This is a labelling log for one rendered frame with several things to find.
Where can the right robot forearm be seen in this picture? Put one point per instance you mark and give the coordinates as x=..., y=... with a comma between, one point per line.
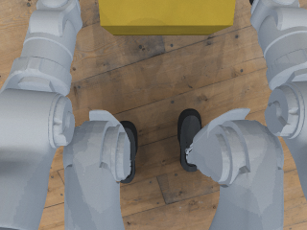
x=281, y=27

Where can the robot left thigh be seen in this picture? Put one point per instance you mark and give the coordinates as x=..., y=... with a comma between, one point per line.
x=101, y=158

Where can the left robot forearm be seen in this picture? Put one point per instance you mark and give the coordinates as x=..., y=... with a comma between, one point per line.
x=48, y=48

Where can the carton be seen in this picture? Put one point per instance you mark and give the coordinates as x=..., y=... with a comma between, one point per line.
x=166, y=17

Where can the robot right upper arm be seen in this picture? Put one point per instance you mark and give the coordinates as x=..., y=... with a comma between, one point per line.
x=286, y=116

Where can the robot left upper arm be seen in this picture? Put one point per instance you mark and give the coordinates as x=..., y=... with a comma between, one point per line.
x=33, y=125

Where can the robot left foot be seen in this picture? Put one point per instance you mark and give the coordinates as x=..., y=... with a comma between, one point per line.
x=131, y=131

